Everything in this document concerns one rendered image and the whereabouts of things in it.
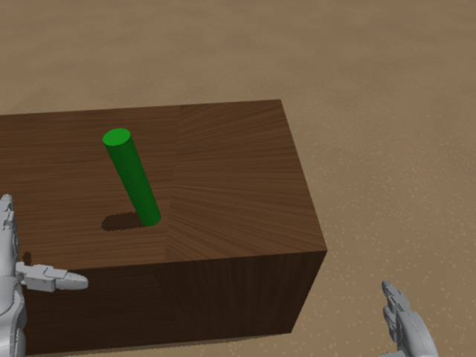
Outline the can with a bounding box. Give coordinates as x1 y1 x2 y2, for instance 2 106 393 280
103 128 161 227

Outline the left robot hand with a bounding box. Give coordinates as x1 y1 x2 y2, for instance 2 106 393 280
0 194 89 292

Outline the left robot arm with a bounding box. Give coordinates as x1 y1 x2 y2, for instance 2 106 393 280
0 277 28 357

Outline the right robot hand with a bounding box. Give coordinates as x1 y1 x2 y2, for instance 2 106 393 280
377 280 439 357

